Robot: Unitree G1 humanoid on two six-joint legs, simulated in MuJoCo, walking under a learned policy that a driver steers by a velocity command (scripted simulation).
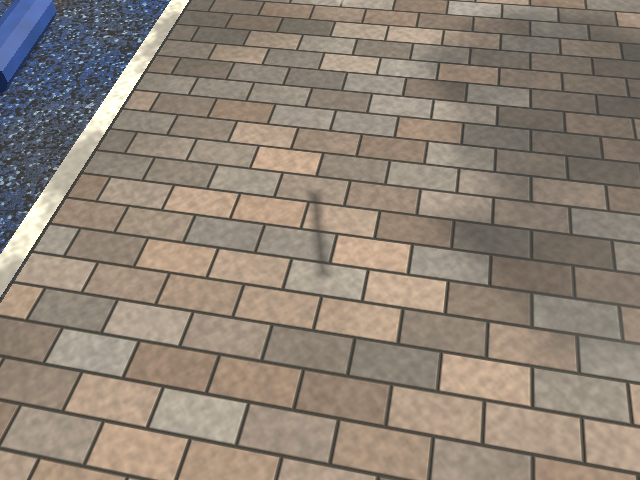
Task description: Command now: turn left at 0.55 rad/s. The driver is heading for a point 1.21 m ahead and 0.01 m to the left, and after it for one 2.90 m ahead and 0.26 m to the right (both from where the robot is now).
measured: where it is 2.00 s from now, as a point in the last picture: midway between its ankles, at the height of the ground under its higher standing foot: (277, 343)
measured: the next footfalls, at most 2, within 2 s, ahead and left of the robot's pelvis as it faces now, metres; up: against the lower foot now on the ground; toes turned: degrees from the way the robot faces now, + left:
left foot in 0.36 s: +0.01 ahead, +0.16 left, +0.00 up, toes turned +11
right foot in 0.86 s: +0.41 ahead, -0.01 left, +0.00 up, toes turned +8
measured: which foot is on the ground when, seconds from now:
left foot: up 0.00-0.34, down 0.36-0.86, up 0.88-1.00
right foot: down 0.00-0.34, up 0.36-0.84, down 0.86-1.00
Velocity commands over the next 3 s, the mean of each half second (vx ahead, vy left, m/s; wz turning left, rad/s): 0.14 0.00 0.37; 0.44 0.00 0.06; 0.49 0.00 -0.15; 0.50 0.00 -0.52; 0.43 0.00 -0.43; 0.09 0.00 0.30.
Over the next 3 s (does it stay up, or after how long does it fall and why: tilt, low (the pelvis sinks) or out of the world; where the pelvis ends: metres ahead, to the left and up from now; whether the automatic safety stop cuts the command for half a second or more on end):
stays up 1.16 0.02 0.00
